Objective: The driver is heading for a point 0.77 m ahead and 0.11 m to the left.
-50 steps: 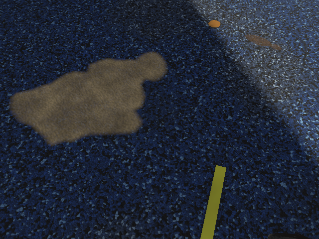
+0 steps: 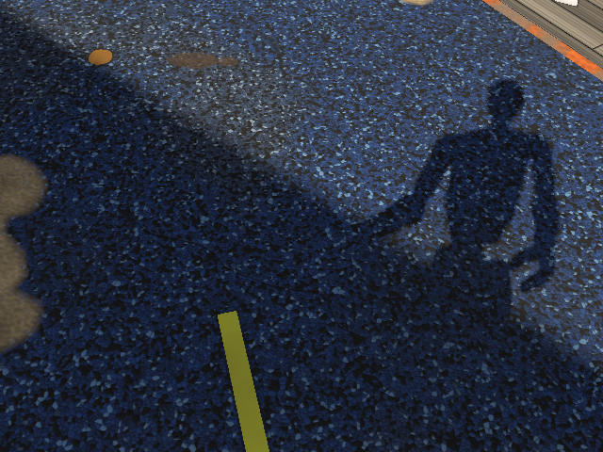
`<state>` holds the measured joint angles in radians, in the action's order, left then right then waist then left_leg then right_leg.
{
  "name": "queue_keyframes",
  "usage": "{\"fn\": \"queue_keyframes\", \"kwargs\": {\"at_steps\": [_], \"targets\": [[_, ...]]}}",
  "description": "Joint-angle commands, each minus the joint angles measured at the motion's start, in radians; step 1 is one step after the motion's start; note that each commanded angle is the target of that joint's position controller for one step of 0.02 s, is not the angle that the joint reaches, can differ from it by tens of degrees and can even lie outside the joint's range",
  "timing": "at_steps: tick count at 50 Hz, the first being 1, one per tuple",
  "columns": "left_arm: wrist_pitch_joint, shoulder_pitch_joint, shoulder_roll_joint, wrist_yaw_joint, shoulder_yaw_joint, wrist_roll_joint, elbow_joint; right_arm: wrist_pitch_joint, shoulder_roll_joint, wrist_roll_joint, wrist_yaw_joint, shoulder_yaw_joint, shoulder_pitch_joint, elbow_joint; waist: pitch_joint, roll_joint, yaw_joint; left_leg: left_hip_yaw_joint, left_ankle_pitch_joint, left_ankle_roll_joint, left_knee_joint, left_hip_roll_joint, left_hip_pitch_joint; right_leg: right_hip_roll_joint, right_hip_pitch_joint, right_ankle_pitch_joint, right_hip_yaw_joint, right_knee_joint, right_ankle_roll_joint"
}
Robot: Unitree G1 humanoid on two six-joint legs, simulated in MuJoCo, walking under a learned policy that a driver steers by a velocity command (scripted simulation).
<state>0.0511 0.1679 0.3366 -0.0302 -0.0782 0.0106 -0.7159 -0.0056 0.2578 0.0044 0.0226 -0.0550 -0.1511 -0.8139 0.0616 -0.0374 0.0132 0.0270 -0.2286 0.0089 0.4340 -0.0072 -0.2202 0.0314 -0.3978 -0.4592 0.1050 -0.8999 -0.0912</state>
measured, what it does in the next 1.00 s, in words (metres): steps on the spot: right foot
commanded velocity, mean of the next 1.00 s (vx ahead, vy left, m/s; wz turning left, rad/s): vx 0.00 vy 0.00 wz -0.05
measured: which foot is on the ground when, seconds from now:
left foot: down 0.00-1.00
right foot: up 0.00-0.08, down 0.10-1.00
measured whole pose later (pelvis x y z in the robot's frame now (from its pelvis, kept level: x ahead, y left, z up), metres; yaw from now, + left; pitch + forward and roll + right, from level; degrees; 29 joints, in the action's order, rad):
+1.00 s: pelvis +0.00 -0.03 -0.01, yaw +0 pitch -2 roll +0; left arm 0.00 0.23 0.25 -0.02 -0.02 0.00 -0.95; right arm 0.01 0.25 0.00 0.04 -0.03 -0.19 -1.10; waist 0.04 0.00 0.01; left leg 0.03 -0.27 -0.05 0.48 -0.04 -0.18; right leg 0.02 -0.17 -0.29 0.04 -0.49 0.01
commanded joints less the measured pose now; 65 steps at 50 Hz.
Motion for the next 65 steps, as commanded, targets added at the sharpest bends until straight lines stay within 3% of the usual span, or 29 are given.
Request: {"fn": "queue_keyframes", "kwargs": {"at_steps": [1, 4, 5, 6, 7, 8, 9, 10, 12, 23, 41, 63, 65], "targets": [[-0.017, -0.034, 0.041, 0.004, 0.003, 0.001, 0.076, -0.001, 0.192, -0.003, 0.000, -0.037, 0.029, 0.048, -0.127, 0.235, 0.018, 0.163, 0.453, 0.213, -0.075, -0.209, 0.111, -0.022, 0.081, 0.027, -0.079, 0.213, -0.002], [-0.018, 0.039, 0.053, 0.008, -0.003, -0.004, 0.035, 0.000, 0.176, -0.024, -0.006, -0.024, 0.015, 0.027, -0.111, 0.194, -0.025, 0.149, 0.383, 0.157, -0.033, -0.181, 0.054, -0.008, 0.263, 0.305, -0.105, 0.571, 0.049], [-0.017, 0.037, 0.088, 0.003, -0.007, -0.012, 0.042, -0.012, 0.156, -0.015, -0.011, -0.013, -0.020, 0.016, -0.130, 0.142, -0.013, 0.136, 0.299, 0.093, -0.019, -0.162, -0.016, -0.068, 0.375, 0.439, -0.023, 0.581, 0.080], [-0.012, 0.053, 0.158, -0.007, -0.018, -0.022, 0.053, -0.027, 0.119, 0.020, -0.021, 0.001, -0.043, 0.023, -0.181, -0.035, 0.021, 0.055, 0.121, 0.025, 0.079, -0.089, -0.085, -0.212, 0.463, 0.710, 0.117, 0.517, 0.136], [-0.016, -0.001, 0.108, 0.006, -0.001, -0.033, 0.042, -0.030, 0.085, 0.017, -0.019, 0.009, -0.041, 0.017, -0.171, -0.145, 0.044, 0.010, -0.064, -0.025, 0.017, -0.050, -0.010, -0.252, 0.299, 0.600, 0.138, 0.514, 0.223], [-0.028, -0.044, 0.050, 0.020, 0.012, -0.031, 0.060, -0.026, 0.128, 0.021, -0.015, 0.004, 0.001, 0.009, -0.129, -0.085, 0.022, 0.006, -0.007, -0.053, 0.013, -0.047, 0.028, -0.194, 0.256, 0.445, 0.108, 0.527, 0.213], [-0.036, -0.028, 0.041, 0.024, 0.014, -0.037, 0.044, -0.024, 0.137, 0.018, -0.013, 0.001, 0.026, 0.004, -0.113, -0.074, 0.005, -0.003, 0.043, -0.058, 0.015, -0.038, 0.027, -0.152, 0.247, 0.361, 0.080, 0.528, 0.180], [-0.044, -0.015, 0.060, 0.025, 0.011, -0.036, 0.037, -0.017, 0.140, 0.011, -0.007, -0.001, 0.028, -0.007, -0.089, -0.069, -0.001, -0.003, 0.069, -0.056, 0.023, -0.037, 0.027, -0.128, 0.229, 0.348, 0.063, 0.529, 0.159], [-0.057, -0.001, 0.062, 0.024, 0.014, -0.029, 0.022, -0.009, 0.143, 0.008, -0.001, -0.001, 0.010, -0.022, -0.059, -0.062, 0.005, 0.006, 0.102, -0.053, 0.011, -0.045, 0.029, -0.122, 0.204, 0.370, 0.060, 0.525, 0.145], [-0.061, 0.013, 0.039, 0.019, 0.023, -0.023, -0.033, -0.005, 0.145, 0.002, 0.008, -0.001, -0.012, -0.130, -0.060, 0.019, 0.002, 0.007, 0.139, -0.060, -0.010, -0.050, 0.063, -0.090, 0.211, 0.406, 0.027, 0.508, 0.141], [-0.061, 0.059, 0.033, 0.008, 0.033, -0.017, -0.158, 0.003, 0.132, -0.002, 0.021, 0.006, -0.039, -0.237, -0.041, 0.029, 0.002, -0.002, 0.131, -0.048, -0.014, -0.039, 0.057, -0.055, 0.199, 0.379, -0.024, 0.502, 0.121], [-0.060, 0.111, 0.003, -0.002, 0.050, -0.011, -0.269, 0.006, 0.083, -0.003, 0.027, 0.021, -0.102, -0.284, -0.016, 0.038, -0.004, -0.012, 0.103, -0.039, -0.014, -0.022, 0.029, -0.040, 0.180, 0.328, -0.051, 0.502, 0.108], [-0.055, 0.132, 0.006, -0.007, 0.047, -0.005, -0.285, 0.009, 0.067, -0.009, 0.029, 0.024, -0.127, -0.296, -0.024, 0.021, -0.006, -0.053, -0.131, -0.027, 0.017, 0.017, 0.012, -0.023, 0.172, 0.037, -0.056, 0.517, 0.124]]}}
Velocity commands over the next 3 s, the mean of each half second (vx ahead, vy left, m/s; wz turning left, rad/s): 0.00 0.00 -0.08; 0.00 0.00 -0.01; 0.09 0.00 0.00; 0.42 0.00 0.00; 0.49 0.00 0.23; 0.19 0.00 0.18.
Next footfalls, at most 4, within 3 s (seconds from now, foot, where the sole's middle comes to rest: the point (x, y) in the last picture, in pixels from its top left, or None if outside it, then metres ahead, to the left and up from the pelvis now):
0.10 right None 0.03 -0.14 -0.78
1.94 right None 0.41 -0.13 -0.78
2.48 left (241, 339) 0.71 0.13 -0.78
2.94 right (314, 280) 0.89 -0.05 -0.78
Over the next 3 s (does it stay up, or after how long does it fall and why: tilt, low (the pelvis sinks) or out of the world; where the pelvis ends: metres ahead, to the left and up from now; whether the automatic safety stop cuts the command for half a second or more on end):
stays up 0.75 0.05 -0.01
